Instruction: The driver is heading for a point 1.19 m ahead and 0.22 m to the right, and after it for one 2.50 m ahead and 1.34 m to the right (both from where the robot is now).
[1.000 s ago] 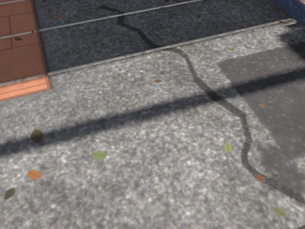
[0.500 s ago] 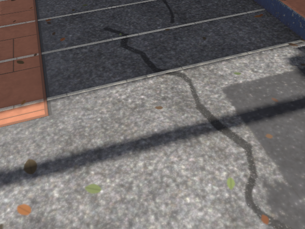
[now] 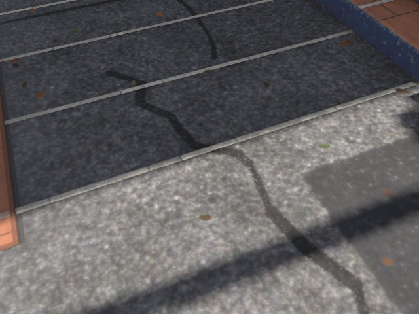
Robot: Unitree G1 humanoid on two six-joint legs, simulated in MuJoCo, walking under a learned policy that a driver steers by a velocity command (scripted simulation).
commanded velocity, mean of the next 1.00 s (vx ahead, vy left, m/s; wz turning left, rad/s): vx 1.00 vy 0.00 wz -0.40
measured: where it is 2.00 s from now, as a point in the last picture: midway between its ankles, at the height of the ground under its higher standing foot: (323, 87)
